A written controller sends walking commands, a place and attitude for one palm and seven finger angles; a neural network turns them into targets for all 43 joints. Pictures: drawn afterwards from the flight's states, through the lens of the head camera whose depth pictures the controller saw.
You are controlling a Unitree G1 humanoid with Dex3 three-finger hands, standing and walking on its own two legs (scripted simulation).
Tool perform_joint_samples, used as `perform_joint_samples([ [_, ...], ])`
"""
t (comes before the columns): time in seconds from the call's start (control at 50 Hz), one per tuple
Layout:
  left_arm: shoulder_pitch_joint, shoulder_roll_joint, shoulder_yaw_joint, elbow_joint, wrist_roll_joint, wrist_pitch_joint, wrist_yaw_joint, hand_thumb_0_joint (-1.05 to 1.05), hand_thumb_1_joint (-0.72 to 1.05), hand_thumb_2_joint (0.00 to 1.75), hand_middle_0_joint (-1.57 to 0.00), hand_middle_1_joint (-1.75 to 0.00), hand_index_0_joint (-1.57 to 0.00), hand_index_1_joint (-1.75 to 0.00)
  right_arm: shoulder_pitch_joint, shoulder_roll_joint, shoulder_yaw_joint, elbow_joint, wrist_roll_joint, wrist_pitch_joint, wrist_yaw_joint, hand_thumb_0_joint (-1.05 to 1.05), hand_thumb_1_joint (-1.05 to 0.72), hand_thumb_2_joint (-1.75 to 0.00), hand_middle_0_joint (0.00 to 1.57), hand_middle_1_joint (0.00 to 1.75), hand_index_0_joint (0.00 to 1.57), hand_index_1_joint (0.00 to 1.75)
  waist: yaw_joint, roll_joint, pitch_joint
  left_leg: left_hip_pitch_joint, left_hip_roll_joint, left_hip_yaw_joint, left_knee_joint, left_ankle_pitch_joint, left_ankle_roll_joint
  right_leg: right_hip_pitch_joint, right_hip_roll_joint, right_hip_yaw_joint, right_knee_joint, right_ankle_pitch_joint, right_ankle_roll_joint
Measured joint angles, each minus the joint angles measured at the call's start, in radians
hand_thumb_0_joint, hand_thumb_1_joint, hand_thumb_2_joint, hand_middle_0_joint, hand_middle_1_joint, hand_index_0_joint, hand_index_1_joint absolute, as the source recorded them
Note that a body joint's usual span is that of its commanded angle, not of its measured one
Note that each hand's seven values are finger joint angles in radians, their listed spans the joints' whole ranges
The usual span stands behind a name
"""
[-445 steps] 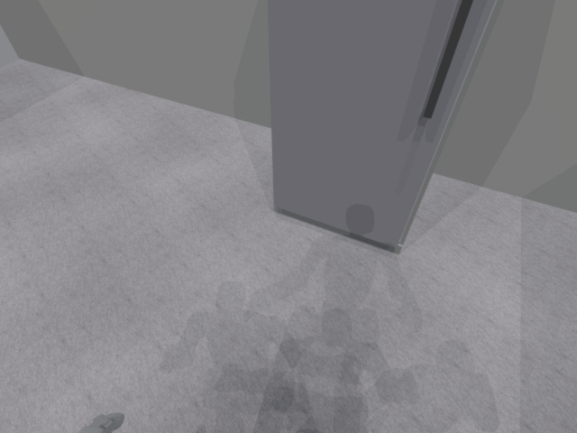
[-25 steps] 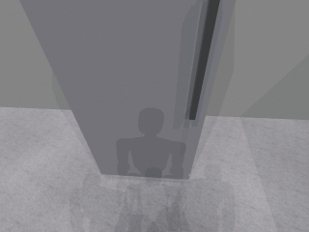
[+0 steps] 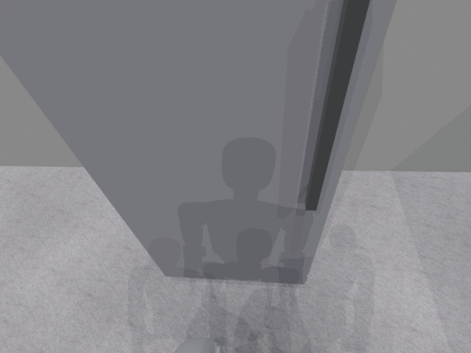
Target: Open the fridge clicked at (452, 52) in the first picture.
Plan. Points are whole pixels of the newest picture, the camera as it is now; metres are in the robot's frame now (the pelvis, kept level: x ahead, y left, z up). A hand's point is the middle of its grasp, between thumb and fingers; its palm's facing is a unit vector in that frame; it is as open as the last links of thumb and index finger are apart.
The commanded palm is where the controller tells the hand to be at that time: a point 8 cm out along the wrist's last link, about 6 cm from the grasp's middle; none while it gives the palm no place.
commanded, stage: come to a stop and stand still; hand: right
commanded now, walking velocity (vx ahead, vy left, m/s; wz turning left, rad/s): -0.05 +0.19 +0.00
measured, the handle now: (327, 115) +0.44 -0.12 +0.18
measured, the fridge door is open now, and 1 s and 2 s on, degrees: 0 0 0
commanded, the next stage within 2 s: look again from close up in 1.74 s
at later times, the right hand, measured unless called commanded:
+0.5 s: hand out of the picture +0.15 -0.10 -0.17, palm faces +0.07 +0.98 -0.20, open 7.3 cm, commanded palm none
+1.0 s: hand out of the picture -0.04 -0.14 -0.18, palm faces +0.07 +0.99 -0.15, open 7.4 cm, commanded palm none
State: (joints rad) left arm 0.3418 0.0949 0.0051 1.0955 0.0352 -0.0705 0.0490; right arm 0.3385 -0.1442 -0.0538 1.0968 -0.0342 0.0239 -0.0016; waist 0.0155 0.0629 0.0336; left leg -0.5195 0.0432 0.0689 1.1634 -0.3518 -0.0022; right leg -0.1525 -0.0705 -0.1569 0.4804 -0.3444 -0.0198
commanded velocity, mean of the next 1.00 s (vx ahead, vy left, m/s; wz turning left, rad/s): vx -0.01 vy -0.03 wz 0.00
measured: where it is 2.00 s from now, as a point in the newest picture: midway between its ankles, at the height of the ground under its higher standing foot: outside the picture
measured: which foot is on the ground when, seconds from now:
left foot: up 0.00-0.20, down 0.22-0.66, up 0.68-1.00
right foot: down 0.00-0.24, up 0.26-0.64, down 0.66-1.00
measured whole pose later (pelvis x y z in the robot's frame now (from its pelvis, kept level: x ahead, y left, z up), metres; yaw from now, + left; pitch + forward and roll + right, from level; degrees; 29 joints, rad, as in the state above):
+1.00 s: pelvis +0.00 +0.04 +0.01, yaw -2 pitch +2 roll +0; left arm 0.41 0.07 0.00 1.09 0.04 -0.03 0.04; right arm 0.34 -0.18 -0.06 1.10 -0.03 0.05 0.00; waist 0.02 0.06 0.00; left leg -0.42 0.04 0.03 0.93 -0.34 -0.03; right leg -0.16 0.02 -0.09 0.34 -0.21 -0.05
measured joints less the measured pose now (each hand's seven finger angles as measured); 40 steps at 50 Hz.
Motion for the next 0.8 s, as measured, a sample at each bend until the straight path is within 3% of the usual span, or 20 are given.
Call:
perform_joint_samples([
  [0.1, 0.04, -0.02, -0.001, 0.017, 0.005, 0.017, 0.001, 0.0, 0.91, 0.9, -0.2, -0.3, -0.2, -0.3, -0.103, -0.052, -0.018, -0.054, -0.002, 0.022, 0.0, 0.02, -0.95, -0.9, 0.2, 0.3, 0.2, 0.3, 0.011, -0.018, 0.032, -0.069, 0.028, -0.007, -0.148, 0.099, -0.013, 0.048, -0.025, 0.008, -0.055, 0.005, 0.036],
  [0.2, 0.065, -0.005, 0.015, 0.022, 0.004, 0.047, -0.009, 0.0, 0.9, 0.9, -0.2, -0.3, -0.2, -0.3, -0.178, -0.066, -0.017, -0.097, 0.008, -0.004, 0.002, 0.02, -0.94, -0.9, 0.19, 0.3, 0.19, 0.3, 0.034, -0.058, 0.08, 0.034, 0.023, 0.02, -0.483, 0.169, -0.007, 0.069, -0.051, 0.016, 0.011, -0.06, 0.081],
  [0.22, 0.078, -0.002, 0.019, 0.022, -0.001, 0.052, -0.014, 0.0, 0.9, 0.9, -0.2, -0.3, -0.2, -0.3, -0.181, -0.07, -0.014, -0.109, 0.008, -0.018, 0.001, 0.01, -0.94, -0.9, 0.19, 0.3, 0.19, 0.3, 0.036, -0.056, 0.076, 0.072, 0.027, 0.025, -0.553, 0.25, -0.006, 0.06, -0.048, 0.021, 0.054, -0.088, 0.088],
  [0.26, 0.069, 0.018, 0.028, 0.022, -0.016, 0.069, -0.022, 0.0, 0.9, 0.9, -0.2, -0.3, -0.2, -0.3, -0.202, -0.059, -0.013, -0.12, 0.009, -0.042, -0.008, 0.01, -0.93, -0.9, 0.19, 0.3, 0.19, 0.3, 0.034, -0.073, 0.083, 0.069, 0.028, 0.034, -0.515, 0.164, 0.019, -0.014, -0.044, 0.067, 0.232, -0.172, 0.067],
  [0.32, 0.015, 0.051, 0.046, 0.005, -0.027, 0.094, -0.019, 0.0, 0.9, 0.9, -0.2, -0.3, -0.2, -0.3, -0.235, -0.03, -0.001, -0.135, 0.011, -0.046, -0.015, 0.0, -0.93, -0.9, 0.19, 0.3, 0.19, 0.3, 0.039, -0.087, 0.104, 0.078, 0.036, 0.045, -0.49, 0.121, 0.028, -0.135, 0.01, 0.135, 0.513, -0.253, 0.045],
  [0.38, -0.05, 0.074, 0.056, -0.02, -0.024, 0.111, -0.021, 0.0, 0.9, 0.9, -0.2, -0.3, -0.2, -0.3, -0.253, -0.009, 0.008, -0.149, 0.014, -0.031, -0.024, 0.0, -0.92, -0.9, 0.2, 0.3, 0.2, 0.3, 0.028, -0.067, 0.1, 0.099, 0.042, 0.043, -0.537, 0.154, 0.033, -0.235, 0.049, 0.13, 0.678, -0.207, 0.053],
  [0.44, -0.11, 0.094, 0.065, -0.054, -0.016, 0.125, -0.03, 0.0, 0.91, 0.9, -0.2, -0.3, -0.2, -0.3, -0.256, 0.006, 0.014, -0.155, 0.014, -0.02, -0.028, 0.0, -0.91, -0.9, 0.2, 0.3, 0.2, 0.3, 0.014, -0.048, 0.083, 0.109, 0.046, 0.048, -0.588, 0.191, 0.041, -0.294, 0.068, 0.121, 0.701, -0.139, 0.066],
  [0.54, -0.176, 0.116, 0.07, -0.102, -0.006, 0.134, -0.044, 0.0, 0.91, 0.9, -0.2, -0.3, -0.19, -0.3, -0.234, -0.004, 0.007, -0.162, 0.006, -0.008, -0.034, -0.01, -0.92, -0.9, 0.2, 0.3, 0.2, 0.3, -0.018, -0.026, 0.047, 0.108, 0.052, 0.058, -0.64, 0.243, 0.036, -0.291, 0.072, 0.117, 0.581, -0.081, 0.071],
  [0.64, -0.168, 0.102, 0.056, -0.134, -0.013, 0.103, -0.054, 0.0, 0.91, 0.9, -0.2, -0.3, -0.19, -0.3, -0.175, -0.053, -0.011, -0.149, -0.004, 0.022, -0.03, -0.01, -0.91, -0.9, 0.2, 0.3, 0.2, 0.3, -0.041, 0.008, -0.001, 0.09, 0.055, 0.061, -0.662, 0.279, 0.017, -0.13, 0.065, 0.087, 0.219, -0.076, 0.04],
  [0.66, -0.153, 0.101, 0.051, -0.14, -0.012, 0.092, -0.053, 0.0, 0.91, 0.9, -0.2, -0.3, -0.19, -0.3, -0.159, -0.06, -0.014, -0.142, 0.0, 0.029, -0.028, -0.01, -0.91, -0.9, 0.2, 0.3, 0.2, 0.3, -0.038, 0.001, -0.017, 0.074, 0.048, 0.066, -0.639, 0.248, 0.009, -0.085, 0.06, 0.091, 0.117, -0.072, 0.029],
  [0.72, -0.111, 0.066, 0.034, -0.129, 0.002, 0.089, -0.039, 0.0, 0.91, 0.9, -0.2, -0.3, -0.19, -0.3, -0.125, -0.082, -0.025, -0.106, 0.013, 0.053, -0.023, 0.0, -0.91, -0.9, 0.2, 0.3, 0.2, 0.3, -0.03, 0.018, -0.027, 0.022, 0.023, -0.003, -0.467, 0.044, -0.014, -0.077, 0.072, 0.088, 0.078, 0.003, -0.013],
  [0.8, -0.044, 0.032, 0.009, -0.084, 0.001, 0.082, -0.028, 0.0, 0.91, 0.9, -0.2, -0.3, -0.2, -0.3, -0.059, -0.08, -0.028, -0.078, 0.005, 0.038, -0.003, 0.0, -0.91, -0.9, 0.2, 0.3, 0.2, 0.3, -0.037, -0.001, -0.044, -0.012, -0.029, -0.068, -0.189, 0.083, -0.016, -0.035, 0.072, 0.094, -0.044, 0.089, -0.027],
])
